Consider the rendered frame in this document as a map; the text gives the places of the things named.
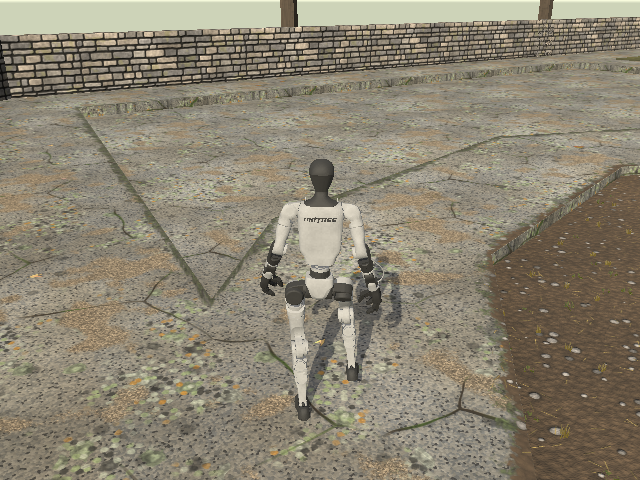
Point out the robot left upper arm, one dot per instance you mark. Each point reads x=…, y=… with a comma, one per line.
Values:
x=289, y=211

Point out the robot right upper arm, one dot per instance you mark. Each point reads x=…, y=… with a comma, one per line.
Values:
x=353, y=213

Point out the robot left forearm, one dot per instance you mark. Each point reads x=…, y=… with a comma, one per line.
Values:
x=271, y=263

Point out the right robot thigh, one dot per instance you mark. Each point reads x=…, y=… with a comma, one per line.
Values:
x=343, y=293

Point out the right robot hand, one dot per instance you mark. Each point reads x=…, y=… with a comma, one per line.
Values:
x=375, y=299

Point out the robot torso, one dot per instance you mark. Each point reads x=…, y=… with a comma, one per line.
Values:
x=320, y=239

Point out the robot right forearm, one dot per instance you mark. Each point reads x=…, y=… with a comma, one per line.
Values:
x=368, y=272

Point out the left robot hand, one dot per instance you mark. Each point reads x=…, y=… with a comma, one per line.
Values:
x=264, y=284

